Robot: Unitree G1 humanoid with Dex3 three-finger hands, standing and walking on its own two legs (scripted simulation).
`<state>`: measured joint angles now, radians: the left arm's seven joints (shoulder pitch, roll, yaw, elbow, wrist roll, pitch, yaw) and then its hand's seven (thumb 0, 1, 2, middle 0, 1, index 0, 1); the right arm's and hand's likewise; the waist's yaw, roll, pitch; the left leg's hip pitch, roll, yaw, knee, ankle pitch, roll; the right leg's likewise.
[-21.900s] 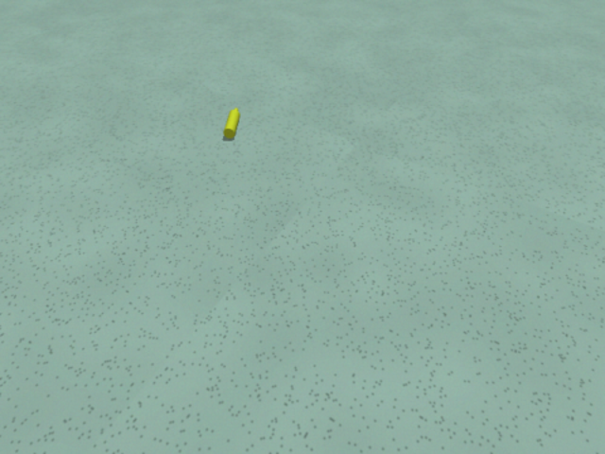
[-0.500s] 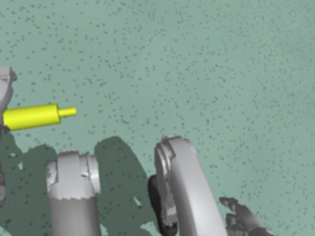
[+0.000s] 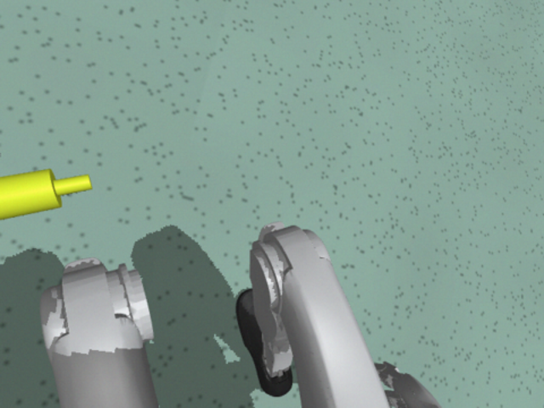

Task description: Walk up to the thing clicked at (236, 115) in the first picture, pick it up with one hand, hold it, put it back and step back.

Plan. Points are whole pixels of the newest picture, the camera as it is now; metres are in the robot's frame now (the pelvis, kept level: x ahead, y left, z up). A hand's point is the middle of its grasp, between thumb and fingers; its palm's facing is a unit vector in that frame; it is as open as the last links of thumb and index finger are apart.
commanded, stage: rest palm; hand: left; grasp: from above
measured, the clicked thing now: (2, 198) +0.44 +0.30 -0.27
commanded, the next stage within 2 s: close in 0.44 s
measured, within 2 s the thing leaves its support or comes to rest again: neither
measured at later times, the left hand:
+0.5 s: hand out of the picture +0.42 +0.33 -0.24, palm faces -0.47 -0.15 -0.87, open 14.2 cm
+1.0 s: hand out of the picture +0.43 +0.32 -0.25, palm faces -0.40 -0.12 -0.91, open 12.3 cm
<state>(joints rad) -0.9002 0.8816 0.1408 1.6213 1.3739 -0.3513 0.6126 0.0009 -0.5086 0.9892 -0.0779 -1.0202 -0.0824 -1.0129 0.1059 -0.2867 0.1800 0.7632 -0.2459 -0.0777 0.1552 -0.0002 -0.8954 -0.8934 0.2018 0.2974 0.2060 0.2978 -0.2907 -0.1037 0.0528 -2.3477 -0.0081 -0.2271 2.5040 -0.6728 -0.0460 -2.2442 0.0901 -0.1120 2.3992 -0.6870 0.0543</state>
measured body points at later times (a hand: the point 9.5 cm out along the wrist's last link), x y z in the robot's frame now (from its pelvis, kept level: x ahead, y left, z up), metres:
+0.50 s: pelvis +0.00 +0.00 +0.00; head +0.26 +0.12 +0.35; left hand +0.44 +0.34 -0.19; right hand +0.07 -0.25 -0.08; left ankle +0.08 +0.14 -0.27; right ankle +0.10 -0.12 -0.27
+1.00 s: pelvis +0.00 +0.01 -0.01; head +0.26 +0.13 +0.34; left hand +0.45 +0.32 -0.20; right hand +0.08 -0.25 -0.07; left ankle +0.07 +0.14 -0.27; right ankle +0.10 -0.12 -0.27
